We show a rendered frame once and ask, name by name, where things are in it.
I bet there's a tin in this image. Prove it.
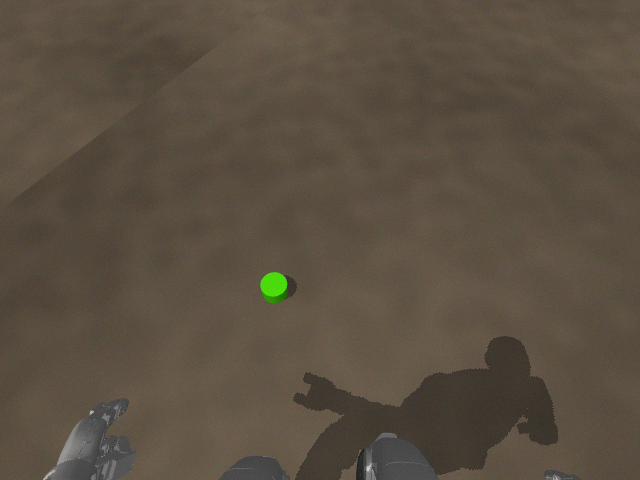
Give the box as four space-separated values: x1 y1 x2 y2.
260 272 288 303

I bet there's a left robot hand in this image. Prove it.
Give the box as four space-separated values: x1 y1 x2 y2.
56 398 137 480

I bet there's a left robot arm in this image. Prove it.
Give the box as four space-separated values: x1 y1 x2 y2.
43 459 97 480

